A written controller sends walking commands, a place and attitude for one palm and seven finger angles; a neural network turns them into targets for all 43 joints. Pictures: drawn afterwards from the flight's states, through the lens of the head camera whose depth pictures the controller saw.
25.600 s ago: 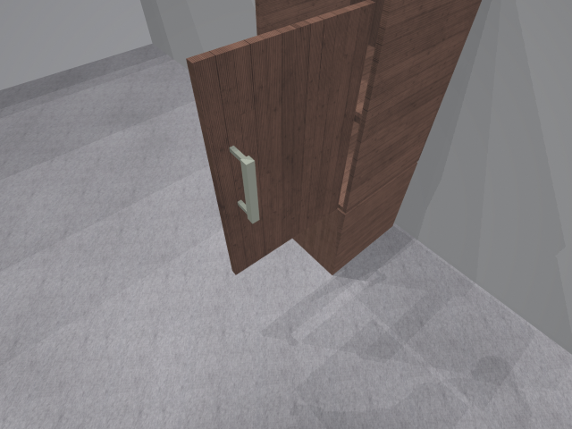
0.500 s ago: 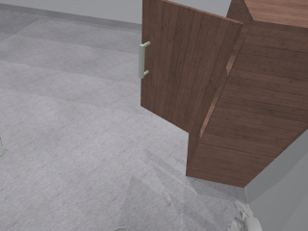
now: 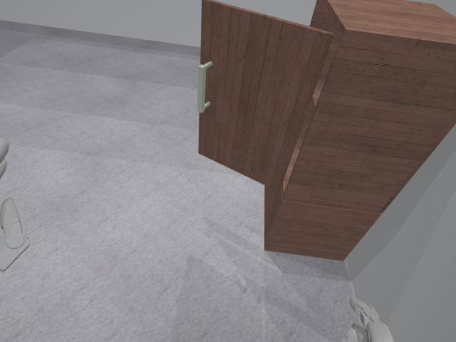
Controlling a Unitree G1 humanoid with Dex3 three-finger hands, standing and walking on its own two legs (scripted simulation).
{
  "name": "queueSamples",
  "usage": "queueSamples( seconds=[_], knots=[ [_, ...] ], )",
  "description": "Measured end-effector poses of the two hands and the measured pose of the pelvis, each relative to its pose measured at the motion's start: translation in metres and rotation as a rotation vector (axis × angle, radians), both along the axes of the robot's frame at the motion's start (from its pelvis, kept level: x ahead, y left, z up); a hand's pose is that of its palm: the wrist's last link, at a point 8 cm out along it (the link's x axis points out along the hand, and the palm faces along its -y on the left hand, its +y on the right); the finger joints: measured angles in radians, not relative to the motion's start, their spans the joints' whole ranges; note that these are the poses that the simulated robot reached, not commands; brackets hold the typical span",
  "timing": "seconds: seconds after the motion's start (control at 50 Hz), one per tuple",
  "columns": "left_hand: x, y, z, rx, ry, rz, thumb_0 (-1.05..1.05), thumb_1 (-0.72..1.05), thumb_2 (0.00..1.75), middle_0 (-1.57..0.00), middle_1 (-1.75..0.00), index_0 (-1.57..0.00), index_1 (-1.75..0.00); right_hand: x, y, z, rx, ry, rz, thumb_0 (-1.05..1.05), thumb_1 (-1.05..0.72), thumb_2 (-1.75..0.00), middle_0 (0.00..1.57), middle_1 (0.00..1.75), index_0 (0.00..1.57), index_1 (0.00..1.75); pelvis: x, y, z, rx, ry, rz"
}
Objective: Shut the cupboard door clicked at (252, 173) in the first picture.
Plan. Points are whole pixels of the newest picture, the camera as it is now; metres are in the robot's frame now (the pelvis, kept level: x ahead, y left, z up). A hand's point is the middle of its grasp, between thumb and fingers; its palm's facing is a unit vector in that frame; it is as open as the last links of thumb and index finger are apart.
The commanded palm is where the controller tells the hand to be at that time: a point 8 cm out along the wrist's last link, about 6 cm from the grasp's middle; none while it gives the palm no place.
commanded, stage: stop stepping back and stand still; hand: left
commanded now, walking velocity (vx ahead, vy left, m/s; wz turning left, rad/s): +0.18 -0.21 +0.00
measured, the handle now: (204, 87) +0.88 +0.16 +0.01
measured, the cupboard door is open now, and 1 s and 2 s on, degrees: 65 65 65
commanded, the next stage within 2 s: let the arm hang, fingers relaxed in 0.70 s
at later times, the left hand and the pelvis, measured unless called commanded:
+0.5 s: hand out of the picture +0.14 +0.29 +0.18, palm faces +0.43 -0.82 -0.37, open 7.4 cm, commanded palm +0.08 +0.32 +0.19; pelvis -0.08 +0.04 +0.01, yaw -4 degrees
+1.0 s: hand out of the picture +0.10 +0.24 -0.10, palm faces -0.01 -0.95 -0.31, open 7.4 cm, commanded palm none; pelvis -0.07 +0.04 +0.00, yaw -1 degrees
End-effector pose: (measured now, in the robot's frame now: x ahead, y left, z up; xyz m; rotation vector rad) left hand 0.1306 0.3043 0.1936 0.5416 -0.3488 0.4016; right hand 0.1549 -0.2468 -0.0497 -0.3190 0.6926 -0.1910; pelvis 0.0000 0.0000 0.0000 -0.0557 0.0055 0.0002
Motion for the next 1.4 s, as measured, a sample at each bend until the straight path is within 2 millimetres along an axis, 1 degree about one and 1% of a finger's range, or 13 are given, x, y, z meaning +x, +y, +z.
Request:
queueSamples(
  seconds=[0.1,0.18,0.3,0.44,0.56,0.8,0.86,0.94,1.0,1.06,1.1,1.26,1.4],
  knots=[
    [0.014,0.019,-0.002,-0.103,-0.057,0.03,0.01,0.89,0.9,-0.21,-0.31,-0.22,-0.31,-0.057,0.008,-0.006,0.006,0.071,-0.074,0.02,-0.91,-0.9,0.2,0.3,0.2,0.3,-0.027,0.008,0.007,-0.024,-0.039,0.013],
    [0.007,0.007,0.007,-0.111,0.014,-0.035,0.01,0.89,0.9,-0.21,-0.31,-0.21,-0.3,-0.092,0.022,0.003,0.082,0.071,-0.103,0.02,-0.91,-0.9,0.2,0.3,0.2,0.3,-0.043,0.009,0.021,-0.025,-0.037,-0.019],
    [-0.029,-0.015,0.021,0.069,0.064,-0.157,0.01,0.89,0.9,-0.21,-0.31,-0.21,-0.3,-0.12,0.024,-0.015,0.107,0.061,-0.095,0.02,-0.9,-0.9,0.2,0.3,0.2,0.3,-0.075,0.012,0.006,0.057,-0.009,-0.106],
    [-0.031,0.018,0.014,-0.04,0.016,-0.031,0.01,0.89,0.9,-0.22,-0.31,-0.22,-0.31,-0.153,0.02,-0.02,0.085,0.134,-0.164,0.02,-0.91,-0.9,0.2,0.3,0.2,0.3,-0.08,0.025,0.016,0.064,-0.004,-0.088],
    [-0.026,0.029,-0.006,-0.086,0.044,-0.03,0.01,0.89,0.9,-0.21,-0.31,-0.21,-0.3,-0.151,0.024,-0.024,0.014,0.121,-0.179,0.02,-0.91,-0.9,0.2,0.3,0.2,0.3,-0.078,0.045,0.004,0.06,-0.002,-0.067],
    [-0.019,0.011,0.012,0.049,0.08,-0.07,0.01,0.89,0.9,-0.21,-0.31,-0.21,-0.31,-0.111,0.051,-0.031,0.164,0.065,-0.091,0.02,-0.91,-0.9,0.2,0.3,0.2,0.3,-0.071,0.032,0.005,0.047,0.002,-0.073],
    [-0.004,0.017,-0.038,-0.022,0.273,-0.051,0.0,0.9,0.9,-0.21,-0.31,-0.21,-0.3,-0.104,0.048,-0.043,0.182,0.123,-0.036,0.01,-0.91,-0.9,0.2,0.3,0.2,0.3,-0.069,0.036,0.005,0.06,0.014,-0.032],
    [-0.005,0.012,-0.172,-0.274,0.76,0.01,0.0,0.9,0.9,-0.2,-0.3,-0.2,-0.3,-0.103,0.044,-0.066,0.162,0.217,0.0,0.01,-0.91,-0.9,0.2,0.3,0.2,0.3,-0.071,0.044,-0.004,0.061,0.009,-0.018],
    [-0.047,-0.018,-0.26,-0.413,1.136,0.013,0.0,0.91,0.9,-0.2,-0.3,-0.2,-0.3,-0.113,0.041,-0.068,0.148,0.274,-0.02,0.01,-0.91,-0.9,0.2,0.3,0.2,0.3,-0.074,0.042,-0.003,0.073,-0.004,-0.024],
    [-0.106,-0.055,-0.31,-0.527,1.42,-0.006,0.01,0.91,0.9,-0.2,-0.3,-0.2,-0.3,-0.133,0.039,-0.063,0.131,0.344,-0.055,0.01,-0.91,-0.9,0.2,0.3,0.2,0.3,-0.076,0.04,0.003,0.074,-0.015,-0.029],
    [-0.127,-0.056,-0.319,-0.619,1.427,0.075,-0.03,0.98,0.9,-0.21,-0.3,-0.21,-0.3,-0.15,0.039,-0.061,0.117,0.409,-0.07,0.01,-0.91,-0.9,0.2,0.3,0.2,0.3,-0.078,0.036,0.007,0.068,-0.016,-0.021],
    [-0.185,-0.028,-0.316,-0.582,1.576,0.187,-0.04,0.98,0.9,-0.21,-0.3,-0.21,-0.3,-0.216,0.047,-0.069,0.151,0.604,-0.137,0.01,-0.91,-0.9,0.2,0.3,0.2,0.3,-0.082,0.035,0.018,0.049,-0.032,-0.024],
    [-0.22,-0.019,-0.309,-0.565,1.67,0.252,-0.01,0.93,0.9,-0.2,-0.3,-0.2,-0.3,-0.261,0.067,-0.079,0.217,0.697,-0.182,0.01,-0.91,-0.9,0.2,0.3,0.2,0.3,-0.083,0.04,0.022,0.051,-0.043,-0.039]
  ],
)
